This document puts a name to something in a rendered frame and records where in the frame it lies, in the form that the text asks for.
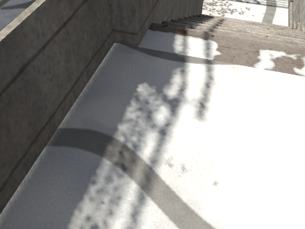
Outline stairs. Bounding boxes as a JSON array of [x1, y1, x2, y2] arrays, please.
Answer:
[[161, 13, 305, 47]]

